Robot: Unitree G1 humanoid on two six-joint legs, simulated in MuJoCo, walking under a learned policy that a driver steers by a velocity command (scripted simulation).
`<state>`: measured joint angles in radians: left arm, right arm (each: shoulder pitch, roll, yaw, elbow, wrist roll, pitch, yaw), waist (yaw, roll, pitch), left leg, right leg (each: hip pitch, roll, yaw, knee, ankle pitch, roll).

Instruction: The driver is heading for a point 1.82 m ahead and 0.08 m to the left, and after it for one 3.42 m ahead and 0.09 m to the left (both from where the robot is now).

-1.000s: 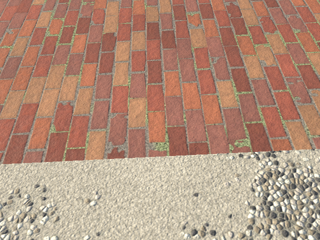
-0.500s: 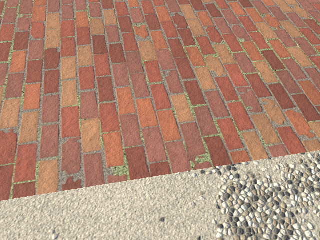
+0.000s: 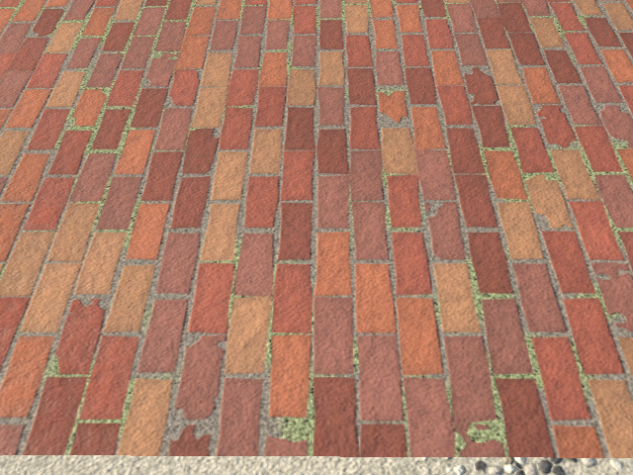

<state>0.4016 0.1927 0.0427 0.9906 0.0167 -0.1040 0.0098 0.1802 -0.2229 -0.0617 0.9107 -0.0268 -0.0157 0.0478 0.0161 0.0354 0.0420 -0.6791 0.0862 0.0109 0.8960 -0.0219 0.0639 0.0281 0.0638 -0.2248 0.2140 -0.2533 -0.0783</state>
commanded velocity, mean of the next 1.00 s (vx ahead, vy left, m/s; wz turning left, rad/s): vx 0.11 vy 0.00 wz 0.20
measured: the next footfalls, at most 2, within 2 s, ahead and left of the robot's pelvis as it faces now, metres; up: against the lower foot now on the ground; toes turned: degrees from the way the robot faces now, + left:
left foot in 0.18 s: +0.25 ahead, +0.08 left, +0.00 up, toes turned +10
right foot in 0.68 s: +0.25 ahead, -0.12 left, +0.00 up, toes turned +10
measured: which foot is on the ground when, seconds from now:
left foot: up 0.00-0.16, down 0.18-1.00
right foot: down 0.00-0.18, up 0.20-0.66, down 0.68-1.00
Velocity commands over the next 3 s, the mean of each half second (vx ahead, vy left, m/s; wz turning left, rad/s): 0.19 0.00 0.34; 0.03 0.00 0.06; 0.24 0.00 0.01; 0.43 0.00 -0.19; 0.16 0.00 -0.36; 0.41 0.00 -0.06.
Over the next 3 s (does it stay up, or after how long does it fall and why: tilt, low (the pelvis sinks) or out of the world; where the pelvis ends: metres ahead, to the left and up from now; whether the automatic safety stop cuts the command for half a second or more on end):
stays up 0.90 0.09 -0.01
